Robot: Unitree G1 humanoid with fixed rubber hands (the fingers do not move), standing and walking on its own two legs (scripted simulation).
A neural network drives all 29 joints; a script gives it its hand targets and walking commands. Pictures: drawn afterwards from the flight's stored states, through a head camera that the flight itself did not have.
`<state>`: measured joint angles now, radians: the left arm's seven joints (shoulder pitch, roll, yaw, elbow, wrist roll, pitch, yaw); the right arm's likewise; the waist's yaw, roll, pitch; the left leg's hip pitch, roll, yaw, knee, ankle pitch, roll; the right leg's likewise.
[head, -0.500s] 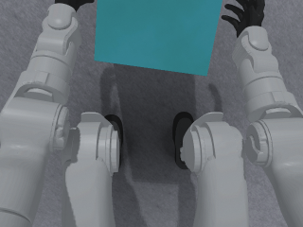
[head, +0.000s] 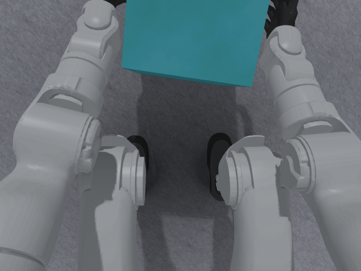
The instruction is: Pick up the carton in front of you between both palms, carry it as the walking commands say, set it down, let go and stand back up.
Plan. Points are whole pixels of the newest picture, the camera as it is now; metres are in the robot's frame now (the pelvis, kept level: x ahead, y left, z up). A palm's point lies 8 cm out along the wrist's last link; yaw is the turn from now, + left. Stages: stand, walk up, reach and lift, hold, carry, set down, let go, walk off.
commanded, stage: reach and lift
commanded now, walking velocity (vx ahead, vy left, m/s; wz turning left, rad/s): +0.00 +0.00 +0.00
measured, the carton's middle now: (189, 28) +0.52 +0.00 -0.25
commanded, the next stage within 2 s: none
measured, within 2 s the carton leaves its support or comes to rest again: leaves its support in 0.14 s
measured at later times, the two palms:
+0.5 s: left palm out of the picture +0.51 +0.15 -0.04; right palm (326, 17) +0.49 -0.15 -0.04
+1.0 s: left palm out of the picture +0.47 +0.16 +0.11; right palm out of the picture +0.47 -0.14 +0.12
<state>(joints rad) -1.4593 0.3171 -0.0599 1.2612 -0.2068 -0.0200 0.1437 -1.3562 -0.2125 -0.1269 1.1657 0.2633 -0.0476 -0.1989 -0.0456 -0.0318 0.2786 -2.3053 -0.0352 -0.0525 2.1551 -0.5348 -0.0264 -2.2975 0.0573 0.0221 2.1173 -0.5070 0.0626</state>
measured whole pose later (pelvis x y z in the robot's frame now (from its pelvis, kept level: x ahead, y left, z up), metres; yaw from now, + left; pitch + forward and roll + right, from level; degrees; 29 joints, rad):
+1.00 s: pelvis +0.03 +0.00 +0.17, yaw +3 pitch +39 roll -1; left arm -0.83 -0.01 0.34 0.70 0.15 0.30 0.07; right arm -0.78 0.06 -0.44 0.61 -0.13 0.30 -0.08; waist -0.02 0.00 -0.23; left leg -1.79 -0.12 -0.09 1.62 -0.51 -0.04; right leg -1.78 0.11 0.10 1.61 -0.51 0.07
